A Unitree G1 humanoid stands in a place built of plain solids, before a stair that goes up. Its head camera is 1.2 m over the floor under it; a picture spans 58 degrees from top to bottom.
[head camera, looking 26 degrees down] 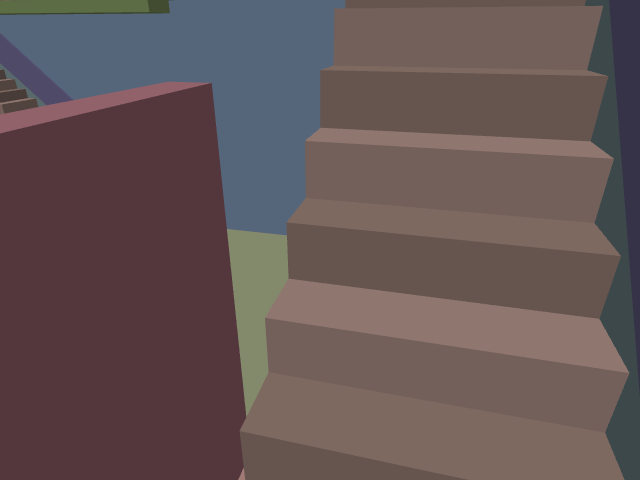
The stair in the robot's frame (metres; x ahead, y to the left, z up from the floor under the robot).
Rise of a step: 0.21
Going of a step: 0.23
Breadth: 0.97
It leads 14 degrees to the right of straight ahead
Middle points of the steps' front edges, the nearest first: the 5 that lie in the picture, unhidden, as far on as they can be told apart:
0.72 -0.25 0.21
0.94 -0.31 0.43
1.17 -0.36 0.64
1.39 -0.42 0.85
1.62 -0.47 1.06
